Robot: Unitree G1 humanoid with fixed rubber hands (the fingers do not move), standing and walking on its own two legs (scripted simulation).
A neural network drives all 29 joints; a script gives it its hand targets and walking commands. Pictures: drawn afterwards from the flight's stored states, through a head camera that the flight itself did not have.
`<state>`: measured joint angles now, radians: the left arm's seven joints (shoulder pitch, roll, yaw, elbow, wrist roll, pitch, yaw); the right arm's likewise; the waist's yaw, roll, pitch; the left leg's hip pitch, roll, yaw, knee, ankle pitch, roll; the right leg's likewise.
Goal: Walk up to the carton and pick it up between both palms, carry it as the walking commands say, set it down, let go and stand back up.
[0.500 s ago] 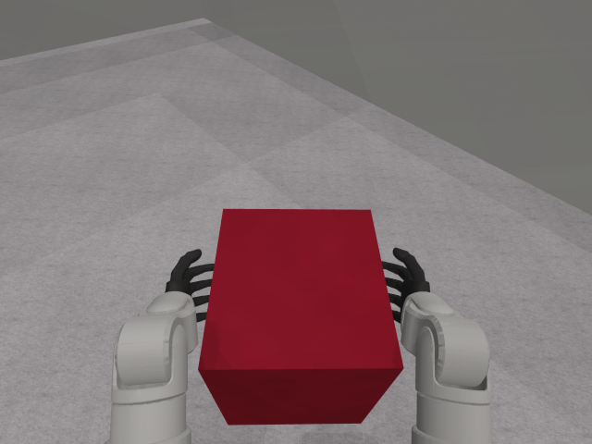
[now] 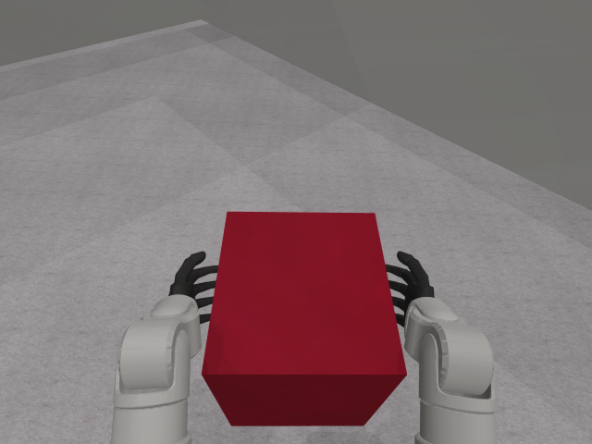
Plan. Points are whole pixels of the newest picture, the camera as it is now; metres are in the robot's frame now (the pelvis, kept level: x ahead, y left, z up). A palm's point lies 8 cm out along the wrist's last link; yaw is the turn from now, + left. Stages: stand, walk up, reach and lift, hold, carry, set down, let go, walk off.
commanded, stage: carry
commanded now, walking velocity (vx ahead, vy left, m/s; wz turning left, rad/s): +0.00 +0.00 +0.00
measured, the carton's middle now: (299, 325) +0.29 +0.00 +0.01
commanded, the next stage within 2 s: hold in 1.24 s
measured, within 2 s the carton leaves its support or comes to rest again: neither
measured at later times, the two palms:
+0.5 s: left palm (177, 355) +0.21 +0.14 +0.08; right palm (432, 358) +0.22 -0.15 +0.08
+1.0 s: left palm (173, 382) +0.19 +0.14 +0.07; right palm (437, 385) +0.19 -0.15 +0.07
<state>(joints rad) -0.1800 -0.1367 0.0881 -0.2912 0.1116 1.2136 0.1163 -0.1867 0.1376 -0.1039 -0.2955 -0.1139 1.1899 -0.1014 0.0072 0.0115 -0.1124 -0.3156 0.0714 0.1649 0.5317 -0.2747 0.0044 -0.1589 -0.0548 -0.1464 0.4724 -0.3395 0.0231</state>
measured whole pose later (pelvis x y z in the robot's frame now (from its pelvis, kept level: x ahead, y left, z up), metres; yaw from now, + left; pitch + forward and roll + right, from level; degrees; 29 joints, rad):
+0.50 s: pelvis -0.05 +0.00 +0.00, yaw +0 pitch +3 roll +0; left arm -0.19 -0.14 0.09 -0.19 0.14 1.18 0.11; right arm -0.19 0.14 -0.12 -0.19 -0.13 1.14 -0.09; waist 0.00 0.00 -0.13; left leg -0.35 0.08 0.17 0.54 -0.23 0.01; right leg -0.20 -0.05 -0.14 0.51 -0.34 0.01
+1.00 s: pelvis -0.08 -0.01 +0.00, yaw +0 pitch +3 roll -1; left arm -0.18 -0.14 0.09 -0.18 0.14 1.15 0.10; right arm -0.17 0.14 -0.11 -0.18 -0.13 1.11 -0.09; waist 0.01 0.00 -0.12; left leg -0.39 0.09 0.16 0.51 -0.17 0.02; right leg -0.26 -0.04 -0.14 0.52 -0.31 0.00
